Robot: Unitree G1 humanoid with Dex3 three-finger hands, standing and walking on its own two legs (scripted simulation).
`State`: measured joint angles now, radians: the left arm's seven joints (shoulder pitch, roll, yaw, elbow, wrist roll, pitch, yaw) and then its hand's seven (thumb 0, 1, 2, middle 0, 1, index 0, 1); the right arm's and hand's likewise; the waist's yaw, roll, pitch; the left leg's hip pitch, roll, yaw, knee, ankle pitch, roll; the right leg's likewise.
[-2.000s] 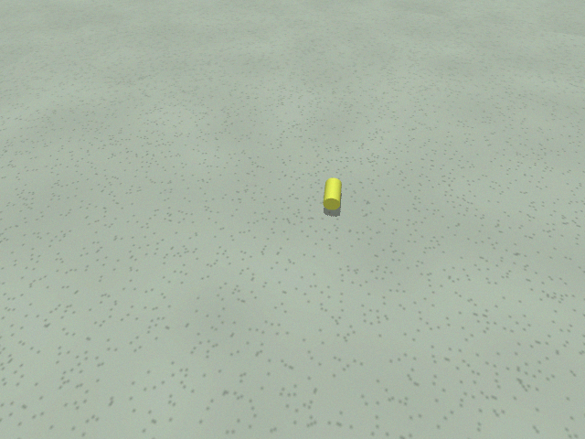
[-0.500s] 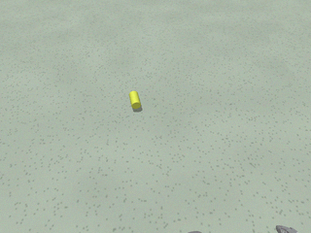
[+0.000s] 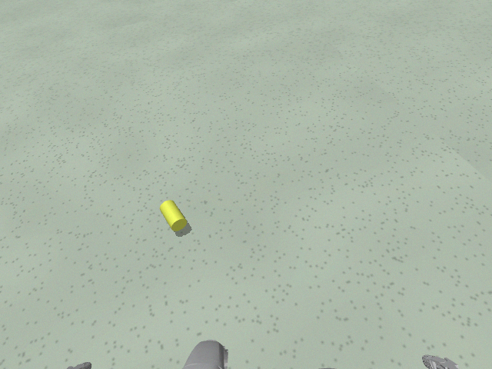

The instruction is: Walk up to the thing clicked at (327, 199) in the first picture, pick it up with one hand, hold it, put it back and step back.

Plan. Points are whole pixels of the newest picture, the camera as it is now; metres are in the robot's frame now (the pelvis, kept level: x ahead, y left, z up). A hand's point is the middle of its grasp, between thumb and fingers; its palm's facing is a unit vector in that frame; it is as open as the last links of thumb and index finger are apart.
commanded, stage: walk up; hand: left
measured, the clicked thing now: (173, 215) +0.88 +0.42 -0.72
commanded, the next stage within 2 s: none
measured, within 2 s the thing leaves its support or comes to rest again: neither
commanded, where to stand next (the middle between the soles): +0.44 +0.59 m, yaw -55 degrees
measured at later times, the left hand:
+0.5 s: hand (32, 278) +0.33 +0.49 -0.12, palm faces -0.35 -0.75 -0.56, open 7.3 cm
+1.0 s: hand out of the picture +0.51 +0.70 -0.16, palm faces -0.41 -0.63 -0.66, open 7.3 cm
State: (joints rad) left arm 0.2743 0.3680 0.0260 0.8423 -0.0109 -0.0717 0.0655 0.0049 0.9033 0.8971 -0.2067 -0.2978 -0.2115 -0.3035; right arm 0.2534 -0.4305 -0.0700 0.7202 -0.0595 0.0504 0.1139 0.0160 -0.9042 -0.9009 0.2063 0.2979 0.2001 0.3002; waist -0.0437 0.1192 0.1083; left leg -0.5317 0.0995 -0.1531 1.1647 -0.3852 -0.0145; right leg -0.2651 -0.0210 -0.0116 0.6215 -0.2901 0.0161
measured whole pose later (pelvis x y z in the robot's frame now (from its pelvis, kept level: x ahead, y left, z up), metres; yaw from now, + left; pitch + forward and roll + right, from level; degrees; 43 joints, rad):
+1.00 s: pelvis +0.29 +0.42 -0.06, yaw -31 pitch -1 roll +0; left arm 0.33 0.52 0.10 0.80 0.04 -0.03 0.14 0.01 0.90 0.90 -0.21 -0.30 -0.22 -0.30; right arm 0.14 -0.48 -0.14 0.58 -0.08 0.06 0.09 0.01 -0.91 -0.90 0.20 0.30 0.20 0.30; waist 0.02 0.05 0.17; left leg -0.52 0.09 0.00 1.09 -0.55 -0.05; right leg -0.61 -0.12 0.25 1.13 -0.53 -0.02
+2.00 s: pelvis +0.41 +0.71 +0.00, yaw -54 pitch -3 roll -1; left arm 0.28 0.46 0.11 0.92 0.03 0.06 -0.05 0.01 0.91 0.90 -0.20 -0.30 -0.21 -0.30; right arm 0.40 -0.42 -0.07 0.92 -0.03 -0.06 -0.02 0.01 -0.90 -0.90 0.21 0.30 0.21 0.30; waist -0.01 -0.10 0.11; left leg -0.15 0.11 0.13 0.62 -0.41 -0.04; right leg -0.52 0.04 0.13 1.06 -0.29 0.01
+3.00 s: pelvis +0.37 +0.66 -0.01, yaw -57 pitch -3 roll +1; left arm 0.10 0.39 0.04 0.97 0.01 0.01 0.02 0.01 0.91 0.90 -0.20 -0.30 -0.21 -0.30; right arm 0.10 -0.40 -0.04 0.94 -0.01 -0.01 0.00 0.01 -0.91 -0.90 0.20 0.30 0.20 0.30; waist 0.03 -0.02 0.16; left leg -0.35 -0.01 0.00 0.75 -0.35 0.00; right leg -0.37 -0.01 -0.01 0.78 -0.36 -0.01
